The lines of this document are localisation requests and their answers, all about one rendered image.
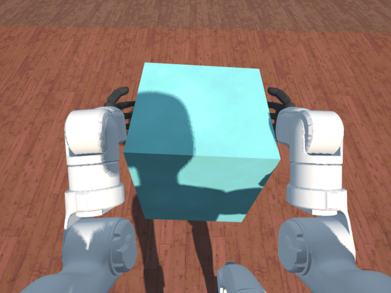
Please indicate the left robot upper arm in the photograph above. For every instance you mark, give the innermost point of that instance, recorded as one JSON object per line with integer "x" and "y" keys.
{"x": 96, "y": 252}

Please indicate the robot right thigh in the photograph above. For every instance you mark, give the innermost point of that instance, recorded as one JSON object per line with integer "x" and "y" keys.
{"x": 235, "y": 278}

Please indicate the right robot forearm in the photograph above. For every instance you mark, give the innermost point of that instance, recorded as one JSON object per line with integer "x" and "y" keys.
{"x": 315, "y": 139}

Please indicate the robot right hand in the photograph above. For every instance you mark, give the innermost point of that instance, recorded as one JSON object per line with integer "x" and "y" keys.
{"x": 284, "y": 98}

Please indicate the robot left hand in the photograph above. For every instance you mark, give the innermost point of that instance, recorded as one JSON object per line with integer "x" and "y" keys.
{"x": 114, "y": 97}

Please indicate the right robot upper arm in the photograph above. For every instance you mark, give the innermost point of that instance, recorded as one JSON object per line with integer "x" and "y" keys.
{"x": 319, "y": 250}

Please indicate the left robot forearm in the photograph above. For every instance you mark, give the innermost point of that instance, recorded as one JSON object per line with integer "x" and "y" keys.
{"x": 92, "y": 139}

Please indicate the carton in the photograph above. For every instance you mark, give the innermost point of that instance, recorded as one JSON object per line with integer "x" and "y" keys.
{"x": 201, "y": 144}

